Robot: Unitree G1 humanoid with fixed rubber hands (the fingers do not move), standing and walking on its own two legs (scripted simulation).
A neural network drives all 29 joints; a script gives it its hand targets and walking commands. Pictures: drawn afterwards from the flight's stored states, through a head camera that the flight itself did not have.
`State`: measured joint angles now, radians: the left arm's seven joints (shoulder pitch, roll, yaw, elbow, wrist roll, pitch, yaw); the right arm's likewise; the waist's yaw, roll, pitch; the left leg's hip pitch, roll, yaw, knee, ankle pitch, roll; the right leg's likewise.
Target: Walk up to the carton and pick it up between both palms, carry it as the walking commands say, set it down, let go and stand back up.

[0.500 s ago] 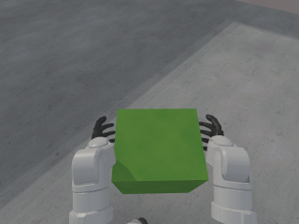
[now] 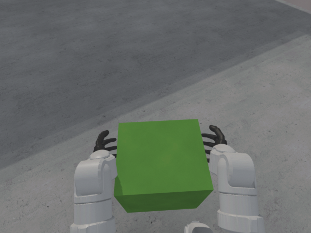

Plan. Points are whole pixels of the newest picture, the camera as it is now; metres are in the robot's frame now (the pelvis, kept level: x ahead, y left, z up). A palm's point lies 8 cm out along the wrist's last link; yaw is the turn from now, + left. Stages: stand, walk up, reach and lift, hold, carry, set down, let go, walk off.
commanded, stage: carry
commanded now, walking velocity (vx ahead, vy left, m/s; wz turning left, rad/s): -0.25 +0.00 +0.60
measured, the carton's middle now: (160, 168) +0.31 +0.01 -0.03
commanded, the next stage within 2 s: none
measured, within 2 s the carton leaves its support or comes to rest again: neither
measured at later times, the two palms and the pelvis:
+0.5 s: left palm out of the picture +0.07 +0.23 +0.08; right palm out of the picture +0.13 -0.04 +0.09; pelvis -0.19 +0.02 +0.00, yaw +16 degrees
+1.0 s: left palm out of the picture -0.03 +0.20 +0.11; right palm out of the picture +0.02 -0.07 +0.11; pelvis -0.29 +0.00 +0.01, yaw +16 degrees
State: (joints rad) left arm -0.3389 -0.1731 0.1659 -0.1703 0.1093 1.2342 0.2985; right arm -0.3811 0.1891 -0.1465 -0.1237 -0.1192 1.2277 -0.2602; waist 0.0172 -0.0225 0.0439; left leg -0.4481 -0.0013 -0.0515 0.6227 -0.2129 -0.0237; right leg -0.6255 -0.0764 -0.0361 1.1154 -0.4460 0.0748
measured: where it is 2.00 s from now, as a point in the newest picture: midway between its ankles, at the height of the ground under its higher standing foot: outside the picture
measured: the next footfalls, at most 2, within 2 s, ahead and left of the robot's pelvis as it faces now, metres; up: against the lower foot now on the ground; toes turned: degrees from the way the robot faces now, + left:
right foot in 0.14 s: -0.02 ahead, -0.12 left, +0.00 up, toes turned +3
left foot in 0.44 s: -0.18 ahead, +0.15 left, +0.00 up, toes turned +21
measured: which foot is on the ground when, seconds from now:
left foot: down 0.00-0.14, up 0.16-0.42, down 0.44-1.00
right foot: up 0.00-0.12, down 0.14-0.46, up 0.48-0.74, down 0.76-1.00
